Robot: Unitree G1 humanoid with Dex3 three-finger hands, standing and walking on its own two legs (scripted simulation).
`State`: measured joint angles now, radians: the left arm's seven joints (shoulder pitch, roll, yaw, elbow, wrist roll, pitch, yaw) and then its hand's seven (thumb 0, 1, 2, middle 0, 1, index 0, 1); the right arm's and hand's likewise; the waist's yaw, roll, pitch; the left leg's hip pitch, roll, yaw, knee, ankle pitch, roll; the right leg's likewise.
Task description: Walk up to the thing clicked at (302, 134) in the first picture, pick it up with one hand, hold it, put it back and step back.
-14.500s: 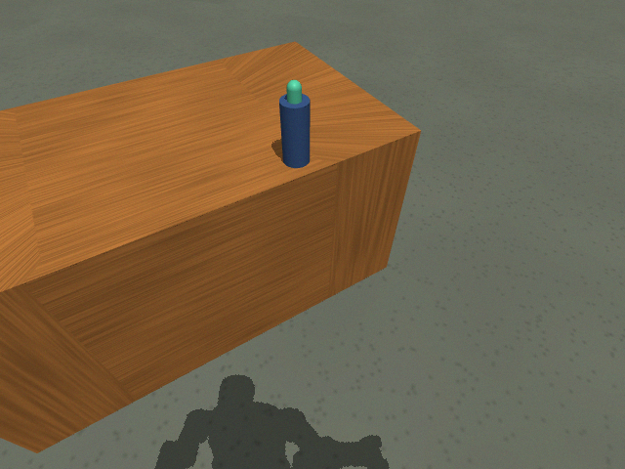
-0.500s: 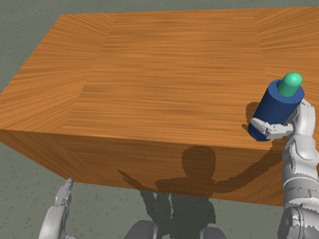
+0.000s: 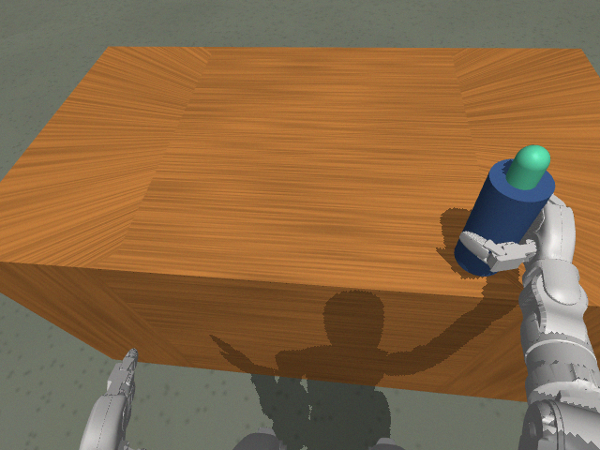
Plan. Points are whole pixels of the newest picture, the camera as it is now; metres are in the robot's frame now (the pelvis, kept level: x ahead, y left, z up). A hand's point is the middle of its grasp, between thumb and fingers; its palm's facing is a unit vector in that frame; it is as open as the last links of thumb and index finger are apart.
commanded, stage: settle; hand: right
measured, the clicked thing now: (502, 212) +0.43 -0.21 +0.08
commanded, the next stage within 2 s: lift in 0.22 s
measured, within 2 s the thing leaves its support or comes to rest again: neither
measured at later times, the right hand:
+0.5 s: hand (500, 218) +0.42 -0.21 +0.08, palm faces +0.20 +0.98 +0.01, open 10.1 cm
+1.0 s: hand (519, 204) +0.37 -0.19 +0.16, palm faces +0.18 +0.98 -0.01, open 10.1 cm
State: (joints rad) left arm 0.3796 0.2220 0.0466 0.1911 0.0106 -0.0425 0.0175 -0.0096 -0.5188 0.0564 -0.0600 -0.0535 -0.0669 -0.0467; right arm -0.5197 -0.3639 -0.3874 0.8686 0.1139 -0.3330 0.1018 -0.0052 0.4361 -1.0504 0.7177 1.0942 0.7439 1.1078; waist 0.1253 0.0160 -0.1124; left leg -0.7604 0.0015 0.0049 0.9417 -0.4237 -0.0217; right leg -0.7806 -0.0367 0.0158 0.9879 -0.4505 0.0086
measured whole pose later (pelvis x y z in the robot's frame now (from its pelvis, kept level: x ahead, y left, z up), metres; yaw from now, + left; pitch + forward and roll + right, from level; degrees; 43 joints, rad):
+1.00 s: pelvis +0.00 +0.00 +0.04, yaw +0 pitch +3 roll +0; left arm 0.32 0.21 0.06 0.42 -0.03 -0.08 0.08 -0.01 -0.52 0.05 -0.05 -0.06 -0.06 -0.05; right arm -0.33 -0.24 -0.24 0.43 0.17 -0.07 0.02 -0.01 0.46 -1.08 0.72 1.11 0.74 1.12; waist 0.03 -0.03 -0.07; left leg -0.42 0.02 -0.01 0.70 -0.33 -0.02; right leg -0.42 -0.02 -0.01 0.71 -0.34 0.01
